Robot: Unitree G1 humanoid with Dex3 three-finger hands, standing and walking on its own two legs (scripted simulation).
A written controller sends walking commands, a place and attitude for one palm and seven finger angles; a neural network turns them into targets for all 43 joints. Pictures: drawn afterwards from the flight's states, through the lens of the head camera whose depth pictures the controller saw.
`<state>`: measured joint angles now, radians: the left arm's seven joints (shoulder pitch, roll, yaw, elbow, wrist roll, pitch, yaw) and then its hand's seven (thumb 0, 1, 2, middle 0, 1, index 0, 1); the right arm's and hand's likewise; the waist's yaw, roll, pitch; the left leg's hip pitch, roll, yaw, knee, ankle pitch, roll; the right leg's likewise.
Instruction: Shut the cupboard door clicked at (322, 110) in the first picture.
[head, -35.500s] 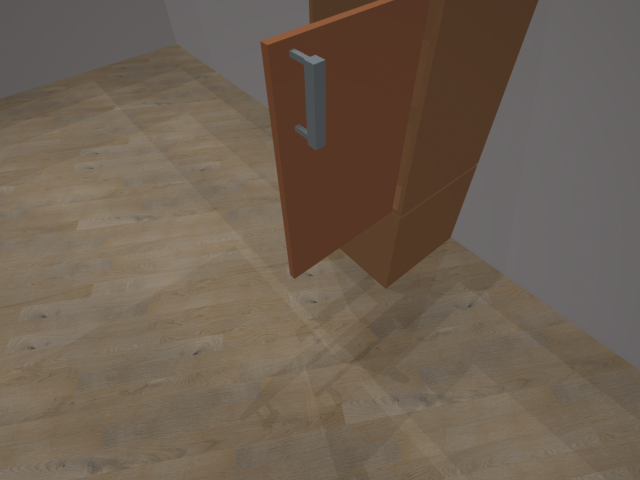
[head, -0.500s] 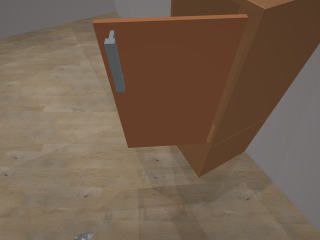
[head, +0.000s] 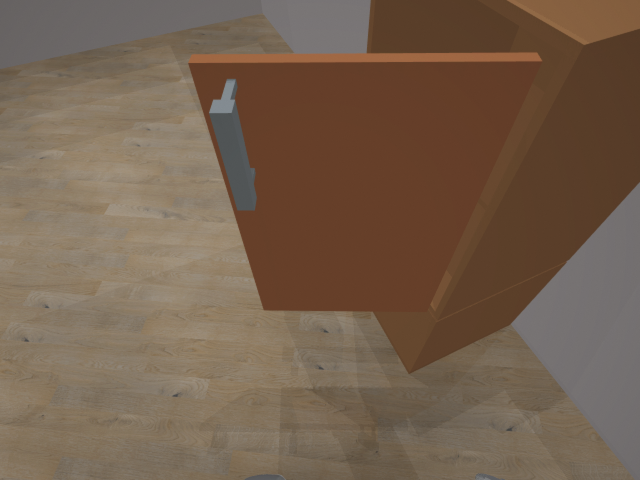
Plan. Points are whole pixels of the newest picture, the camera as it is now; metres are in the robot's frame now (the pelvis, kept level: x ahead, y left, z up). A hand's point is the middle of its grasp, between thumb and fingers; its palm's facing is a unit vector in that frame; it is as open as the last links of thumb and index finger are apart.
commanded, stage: come to a stop and stand still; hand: left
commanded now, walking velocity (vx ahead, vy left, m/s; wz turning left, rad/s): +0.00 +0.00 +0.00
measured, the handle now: (239, 149) +0.45 +0.14 +0.16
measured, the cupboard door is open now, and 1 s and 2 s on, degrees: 65 65 65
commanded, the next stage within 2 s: look again from close up in 1.12 s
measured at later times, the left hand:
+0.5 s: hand out of the picture +0.04 +0.24 -0.17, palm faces -0.04 -0.98 -0.21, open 7.4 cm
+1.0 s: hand out of the picture +0.01 +0.26 -0.18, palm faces -0.05 -0.98 -0.19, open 7.4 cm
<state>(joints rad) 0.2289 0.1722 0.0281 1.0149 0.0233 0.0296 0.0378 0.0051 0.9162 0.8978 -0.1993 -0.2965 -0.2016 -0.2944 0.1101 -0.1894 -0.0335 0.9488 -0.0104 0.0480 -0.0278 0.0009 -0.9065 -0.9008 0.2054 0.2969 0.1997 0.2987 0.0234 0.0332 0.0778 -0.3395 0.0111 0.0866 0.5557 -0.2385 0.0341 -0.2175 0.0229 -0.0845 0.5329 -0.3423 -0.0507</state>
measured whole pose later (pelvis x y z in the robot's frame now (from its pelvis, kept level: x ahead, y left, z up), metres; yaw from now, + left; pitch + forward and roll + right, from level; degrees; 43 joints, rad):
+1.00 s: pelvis +0.00 +0.08 +0.01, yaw -2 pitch +0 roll -1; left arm 0.28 0.20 -0.02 1.08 0.01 0.01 0.04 0.01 0.91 0.90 -0.20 -0.30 -0.20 -0.29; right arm 0.24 -0.18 0.02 1.07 0.00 -0.02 -0.02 0.00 -0.90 -0.90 0.20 0.30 0.20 0.30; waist 0.01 -0.03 0.02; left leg -0.19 -0.08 0.07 0.45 -0.27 0.11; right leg -0.17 -0.06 -0.01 0.44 -0.27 0.06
